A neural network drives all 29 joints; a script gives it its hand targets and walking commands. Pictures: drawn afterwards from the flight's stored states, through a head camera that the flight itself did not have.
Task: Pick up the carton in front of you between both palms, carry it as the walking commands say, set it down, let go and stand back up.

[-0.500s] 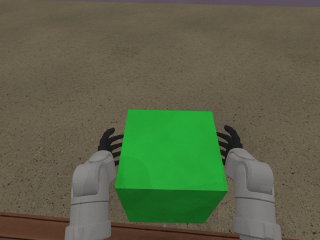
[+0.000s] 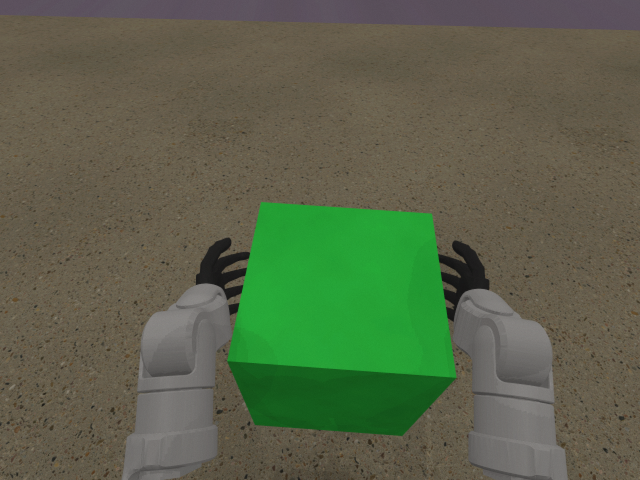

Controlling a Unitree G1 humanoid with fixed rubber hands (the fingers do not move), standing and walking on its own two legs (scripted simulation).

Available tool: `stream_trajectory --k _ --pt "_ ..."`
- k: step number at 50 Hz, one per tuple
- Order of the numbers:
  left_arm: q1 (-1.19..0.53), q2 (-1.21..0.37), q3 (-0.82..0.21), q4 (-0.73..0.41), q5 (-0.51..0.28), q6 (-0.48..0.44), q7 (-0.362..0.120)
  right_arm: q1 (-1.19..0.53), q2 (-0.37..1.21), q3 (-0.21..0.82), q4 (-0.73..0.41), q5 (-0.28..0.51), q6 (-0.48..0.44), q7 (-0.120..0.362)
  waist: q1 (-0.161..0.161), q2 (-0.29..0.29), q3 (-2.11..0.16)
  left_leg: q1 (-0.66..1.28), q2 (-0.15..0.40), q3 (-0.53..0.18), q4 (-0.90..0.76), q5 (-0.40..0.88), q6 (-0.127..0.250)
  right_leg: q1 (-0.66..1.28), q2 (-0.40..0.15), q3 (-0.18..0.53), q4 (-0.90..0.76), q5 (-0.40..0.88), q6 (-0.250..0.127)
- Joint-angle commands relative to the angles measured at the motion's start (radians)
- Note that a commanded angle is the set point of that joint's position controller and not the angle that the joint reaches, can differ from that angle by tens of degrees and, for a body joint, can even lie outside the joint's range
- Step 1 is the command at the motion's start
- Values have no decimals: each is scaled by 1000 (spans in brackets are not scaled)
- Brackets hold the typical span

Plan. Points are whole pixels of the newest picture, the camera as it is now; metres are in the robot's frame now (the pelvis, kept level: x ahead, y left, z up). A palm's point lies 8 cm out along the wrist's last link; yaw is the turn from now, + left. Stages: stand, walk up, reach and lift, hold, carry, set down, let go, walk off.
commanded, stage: carry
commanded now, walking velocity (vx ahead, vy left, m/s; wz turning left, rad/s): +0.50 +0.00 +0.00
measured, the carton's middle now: (336, 327) +0.34 +0.00 +0.03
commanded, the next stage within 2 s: none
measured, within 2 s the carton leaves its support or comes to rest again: neither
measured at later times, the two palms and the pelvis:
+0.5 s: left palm (255, 175) +0.61 +0.13 +0.08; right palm (426, 171) +0.63 -0.17 +0.08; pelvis +0.30 -0.02 -0.01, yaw +1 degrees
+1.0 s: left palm (244, 103) +0.85 +0.19 +0.10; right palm (385, 102) +0.85 -0.11 +0.10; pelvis +0.58 +0.04 +0.01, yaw -1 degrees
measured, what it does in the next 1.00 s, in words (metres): walks ahead: right foot, then left foot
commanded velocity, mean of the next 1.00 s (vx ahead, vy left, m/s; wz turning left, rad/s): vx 0.45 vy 0.00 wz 0.00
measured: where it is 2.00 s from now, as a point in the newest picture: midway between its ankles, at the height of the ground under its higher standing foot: (315, 358)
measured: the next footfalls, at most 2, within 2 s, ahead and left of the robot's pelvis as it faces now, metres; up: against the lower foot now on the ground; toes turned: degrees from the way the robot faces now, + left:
right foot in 0.40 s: +0.42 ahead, -0.09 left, -0.01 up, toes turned -4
left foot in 0.88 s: +0.68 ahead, +0.13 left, -0.01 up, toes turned +9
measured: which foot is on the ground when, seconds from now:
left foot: down 0.00-0.40, up 0.42-0.86, down 0.88-1.00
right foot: up 0.00-0.38, down 0.40-0.88, up 0.90-1.00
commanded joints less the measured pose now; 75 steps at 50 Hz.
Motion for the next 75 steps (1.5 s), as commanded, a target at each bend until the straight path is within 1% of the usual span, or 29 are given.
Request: stream_trajectory --k 1,7,16,19,20,21,22,23,24,26,28,32,40,43,44,45,46,47,48,49,50,56,61,63,64,65,66,69,75 --pt "-590 -766 -519 -123 -113 -31 -6 -620 739 600 -125 207 -10 28 -4 28 -312 369 338 -504 -285 -1 72 -235 -91 34 -84 78 6" --pt "-532 -799 -563 -119 -74 -77 -15 -580 787 654 -105 252 -54 68 -33 102 -349 544 275 -326 -215 449 23 -375 -105 -26 -263 258 26" --pt "-472 -720 -572 -152 -61 -61 -12 -466 705 630 -91 211 -42 54 -85 115 -258 628 185 -178 -167 704 -29 -221 -6 -154 -807 549 -21" --pt "-443 -691 -547 -117 -43 -44 -15 -460 699 618 -66 195 -26 51 6 139 -320 515 183 -91 50 819 -97 174 31 -187 -962 615 -52" --pt "-422 -685 -531 -104 -31 -40 -17 -475 697 618 -65 190 -22 50 50 93 -374 367 166 -73 214 607 -120 397 -37 -111 -969 639 -63" --pt "-410 -667 -513 -88 -19 -36 -17 -491 703 617 -60 184 -12 49 48 -98 -474 106 116 -74 457 16 -154 691 -331 201 -812 943 -143" --pt "-412 -656 -502 -63 -23 -32 -10 -470 708 617 -33 185 -5 47 78 -243 -533 -208 -24 -105 760 -480 -195 900 -498 548 -864 810 -321" --pt "-378 -701 -517 -56 -41 -34 -13 -467 718 614 -47 182 -6 43 90 -175 -522 -288 43 -153 815 -403 -152 830 -442 586 -942 496 -316" --pt "-443 -747 -545 -91 -70 -41 -23 -512 752 603 -61 179 -11 41 77 -126 -466 -299 78 -160 784 -343 -136 724 -391 517 -995 379 -265" --pt "-577 -838 -612 -144 -130 -58 -48 -541 796 579 -59 149 -25 42 33 -19 -359 -244 128 -145 666 -261 -135 503 -358 395 -1064 360 -210" --pt "-643 -877 -656 -174 -181 -80 -69 -528 816 584 -51 130 -42 46 12 -23 -335 -171 147 -122 550 -225 -149 400 -324 297 -1112 321 -178" --pt "-585 -848 -659 -171 -192 -97 -77 -489 803 620 -69 128 -63 42 24 -84 -332 -169 162 -64 286 -152 -184 454 -298 158 -1137 515 -179" --pt "-323 -764 -641 -249 -143 -37 -65 -330 762 691 -202 181 -8 48 48 -144 -264 -78 91 50 -129 55 -189 611 -241 -11 -1067 825 -83" --pt "-222 -749 -655 -317 -134 9 -69 -234 745 710 -260 203 39 67 21 -116 -299 233 57 126 -305 102 -177 521 -211 -105 -862 911 -30" --pt "-195 -742 -664 -339 -135 27 -72 -187 737 708 -272 203 55 71 6 -84 -356 468 134 49 -274 77 -147 357 -199 -124 -736 769 12" --pt "-179 -745 -674 -363 -148 47 -78 -147 711 701 -297 195 71 72 -3 95 -413 648 359 -275 -281 59 -87 148 -157 -146 -493 424 54" --pt "-170 -763 -701 -399 -165 63 -85 -148 704 712 -315 195 79 73 -11 328 -422 853 521 -583 -314 90 58 -193 -35 -95 -313 19 66" --pt "-181 -770 -717 -428 -181 72 -91 -110 749 720 -334 206 91 82 -14 263 -369 803 523 -568 -329 191 77 -288 -68 -27 -194 -48 46" --pt "-184 -804 -733 -452 -192 78 -99 -98 799 731 -364 216 98 95 -14 186 -333 739 491 -463 -321 367 59 -289 -99 -20 -178 -33 39" --pt "-166 -832 -748 -480 -195 80 -109 -84 831 743 -398 222 101 109 -10 82 -311 677 466 -363 -326 446 22 -262 -132 -14 -225 31 43" --pt "-151 -881 -762 -490 -207 82 -120 -90 858 755 -431 230 102 120 -4 52 -286 601 441 -277 -351 466 -17 -212 -154 -13 -330 81 49" --pt "47 -924 -806 -590 -200 96 -144 68 874 795 -550 260 125 169 6 191 -278 508 323 5 -322 712 -75 -3 -70 -142 -728 273 75" --pt "69 -820 -795 -617 -198 141 -151 87 782 796 -565 245 165 172 9 140 -218 383 266 70 -199 445 -134 217 -65 -204 -983 584 76" --pt "67 -763 -767 -610 -191 162 -152 86 732 788 -548 232 181 162 10 59 -206 222 236 55 -115 141 -195 413 -199 -89 -992 880 59" --pt "57 -737 -755 -593 -184 170 -150 81 711 793 -549 235 194 154 8 -49 -232 145 197 26 -71 -132 -226 513 -335 33 -919 1233 -12" --pt "74 -736 -743 -563 -186 172 -148 78 702 797 -556 239 207 149 18 -136 -277 120 180 -1 -58 -286 -233 560 -389 100 -915 1241 -87" --pt "100 -750 -732 -540 -183 171 -149 65 710 805 -563 244 213 149 19 -169 -290 145 174 -6 -54 -326 -235 521 -392 133 -962 1126 -106" --pt "81 -818 -731 -534 -186 161 -163 31 783 826 -562 253 205 160 13 -115 -290 278 187 -21 -227 -217 -225 406 -301 41 -991 805 -41" --pt "53 -833 -759 -553 -204 154 -166 59 797 805 -528 236 191 158 15 -6 -311 315 222 -33 -158 126 -212 385 -236 -51 -845 932 -22"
